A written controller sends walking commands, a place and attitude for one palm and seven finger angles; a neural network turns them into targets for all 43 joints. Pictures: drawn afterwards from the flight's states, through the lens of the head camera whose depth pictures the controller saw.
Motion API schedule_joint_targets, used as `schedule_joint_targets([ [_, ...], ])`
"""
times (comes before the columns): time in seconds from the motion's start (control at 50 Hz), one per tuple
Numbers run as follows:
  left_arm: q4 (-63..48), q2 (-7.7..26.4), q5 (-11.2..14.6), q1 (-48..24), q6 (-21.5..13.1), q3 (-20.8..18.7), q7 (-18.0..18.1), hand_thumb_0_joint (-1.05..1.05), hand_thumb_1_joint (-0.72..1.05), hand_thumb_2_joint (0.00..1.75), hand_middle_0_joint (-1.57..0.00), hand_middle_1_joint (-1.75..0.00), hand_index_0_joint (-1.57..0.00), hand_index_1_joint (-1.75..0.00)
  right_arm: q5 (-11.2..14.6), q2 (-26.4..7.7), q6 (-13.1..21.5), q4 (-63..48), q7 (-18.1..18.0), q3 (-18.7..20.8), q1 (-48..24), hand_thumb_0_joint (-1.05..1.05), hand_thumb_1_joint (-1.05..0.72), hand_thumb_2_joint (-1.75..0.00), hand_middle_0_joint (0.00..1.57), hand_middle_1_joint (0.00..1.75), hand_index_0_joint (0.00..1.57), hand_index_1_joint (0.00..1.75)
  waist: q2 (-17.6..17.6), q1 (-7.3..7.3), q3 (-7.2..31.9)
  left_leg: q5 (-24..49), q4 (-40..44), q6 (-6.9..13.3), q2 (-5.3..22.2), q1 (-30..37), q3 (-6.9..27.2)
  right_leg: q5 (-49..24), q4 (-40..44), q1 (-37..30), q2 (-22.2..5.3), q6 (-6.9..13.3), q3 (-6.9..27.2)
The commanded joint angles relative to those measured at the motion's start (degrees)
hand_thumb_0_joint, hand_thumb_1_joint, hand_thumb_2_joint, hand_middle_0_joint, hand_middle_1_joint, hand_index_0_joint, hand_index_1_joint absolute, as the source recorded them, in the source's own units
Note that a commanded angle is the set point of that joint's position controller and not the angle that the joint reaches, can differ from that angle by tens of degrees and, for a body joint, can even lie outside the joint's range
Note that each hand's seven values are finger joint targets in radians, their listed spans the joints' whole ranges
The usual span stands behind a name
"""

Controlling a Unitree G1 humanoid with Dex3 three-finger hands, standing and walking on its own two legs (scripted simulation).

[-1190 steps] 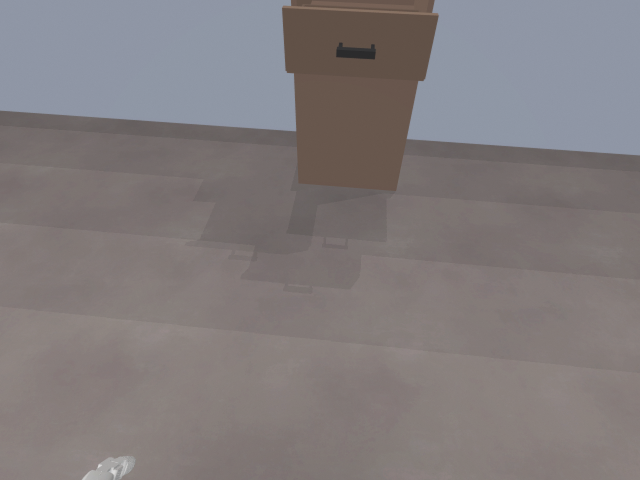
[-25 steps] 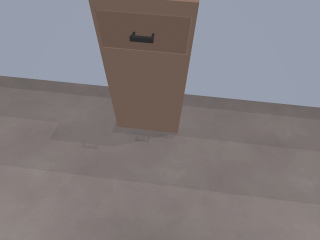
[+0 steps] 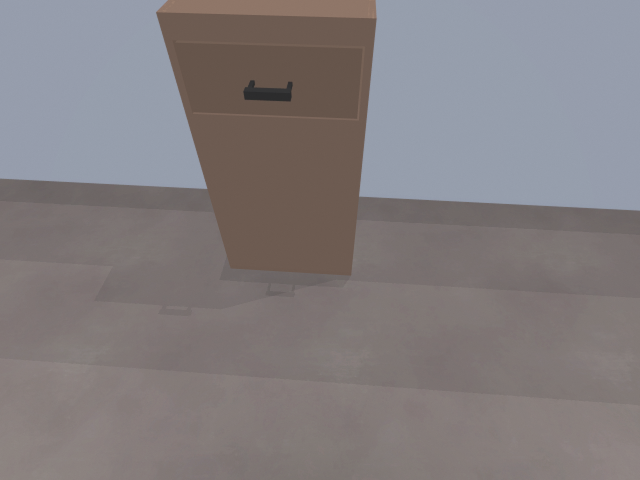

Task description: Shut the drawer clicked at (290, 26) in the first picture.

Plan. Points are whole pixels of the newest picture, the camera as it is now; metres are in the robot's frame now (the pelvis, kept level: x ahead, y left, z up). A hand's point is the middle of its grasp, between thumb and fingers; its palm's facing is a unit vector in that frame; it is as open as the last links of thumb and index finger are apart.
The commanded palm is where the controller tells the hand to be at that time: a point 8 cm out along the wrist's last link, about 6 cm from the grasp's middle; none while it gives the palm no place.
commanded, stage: let the arm hang, fingers relaxed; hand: left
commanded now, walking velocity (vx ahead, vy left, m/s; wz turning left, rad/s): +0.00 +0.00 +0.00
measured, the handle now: (269, 89) +0.94 +0.17 +0.01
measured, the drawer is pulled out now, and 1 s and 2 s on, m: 0.00 0.00 0.00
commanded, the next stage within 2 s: look to check the result in 0.10 s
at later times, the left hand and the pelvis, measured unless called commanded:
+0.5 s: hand out of the picture +0.06 +0.20 -0.16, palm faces +0.00 -0.96 -0.29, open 7.4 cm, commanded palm none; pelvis +0.02 -0.02 +0.00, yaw +0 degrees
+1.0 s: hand out of the picture +0.09 +0.21 -0.16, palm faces -0.02 -0.95 -0.31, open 7.4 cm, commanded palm none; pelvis +0.02 -0.02 +0.01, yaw -1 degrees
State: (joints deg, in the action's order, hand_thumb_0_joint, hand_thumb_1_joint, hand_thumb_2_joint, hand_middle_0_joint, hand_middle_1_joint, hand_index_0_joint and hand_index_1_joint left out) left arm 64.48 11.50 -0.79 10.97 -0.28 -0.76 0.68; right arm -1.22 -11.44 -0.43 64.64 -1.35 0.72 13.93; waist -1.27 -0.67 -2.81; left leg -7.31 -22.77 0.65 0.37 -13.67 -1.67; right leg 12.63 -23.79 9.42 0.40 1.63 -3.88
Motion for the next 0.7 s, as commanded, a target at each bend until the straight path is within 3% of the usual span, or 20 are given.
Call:
schedule_joint_targets([
  [0.0,-1.25,8.92,0.15,2.02,-0.91,-1.89,0.81,0.00,0.90,0.90,-0.20,-0.30,-0.20,-0.30,0.03,-7.65,0.95,-1.93,-0.37,1.54,0.60,0.00,-0.90,-0.90,0.20,0.30,0.20,0.30,-0.31,0.41,0.46,-0.10,4.42,1.44,6.05,2.49,6.71,1.32,6.87,2.57,-6.70,1.80,6.46],
  [0.26,-1.05,10.66,0.24,-0.33,-1.31,-1.96,0.79,0.00,0.90,0.90,-0.20,-0.30,-0.20,-0.30,0.05,-9.76,0.70,-1.81,-0.40,1.66,-2.21,0.00,-0.90,-0.90,0.20,0.30,0.20,0.30,0.96,-0.08,0.26,1.58,3.80,0.79,6.04,5.00,5.61,-0.91,9.26,2.31,-7.10,1.68,7.42],
  [0.38,-1.32,12.26,0.22,-0.93,-1.64,-2.27,0.77,0.00,0.90,0.90,-0.20,-0.30,-0.20,-0.30,0.19,-11.49,0.93,-2.13,-0.41,1.84,-3.31,0.00,-0.90,-0.90,0.20,0.30,0.20,0.30,0.52,-0.04,3.11,4.61,3.47,0.76,6.43,6.64,5.40,-6.23,8.81,-0.09,-7.37,1.51,7.37],
  [0.48,-1.32,13.30,0.21,-1.54,-1.81,-2.40,0.84,0.00,0.90,0.90,-0.20,-0.30,-0.20,-0.30,0.24,-12.51,0.86,-2.23,-0.43,1.92,-4.33,0.00,-0.90,-0.90,0.20,0.30,0.20,0.30,1.64,-0.05,2.83,5.24,3.37,0.63,6.50,7.03,5.05,-9.46,9.24,-0.73,-7.64,1.04,7.45],
  [0.68,-1.60,14.99,0.24,-3.23,-1.77,-2.51,0.66,0.00,0.90,0.90,-0.20,-0.30,-0.20,-0.30,0.17,-14.13,0.78,-2.29,-0.29,1.86,-5.68,0.00,-0.90,-0.90,0.20,0.30,0.20,0.30,1.11,0.04,2.13,4.14,4.21,0.41,6.61,7.23,5.06,-7.61,10.56,-0.92,-7.72,0.72,8.11],
])
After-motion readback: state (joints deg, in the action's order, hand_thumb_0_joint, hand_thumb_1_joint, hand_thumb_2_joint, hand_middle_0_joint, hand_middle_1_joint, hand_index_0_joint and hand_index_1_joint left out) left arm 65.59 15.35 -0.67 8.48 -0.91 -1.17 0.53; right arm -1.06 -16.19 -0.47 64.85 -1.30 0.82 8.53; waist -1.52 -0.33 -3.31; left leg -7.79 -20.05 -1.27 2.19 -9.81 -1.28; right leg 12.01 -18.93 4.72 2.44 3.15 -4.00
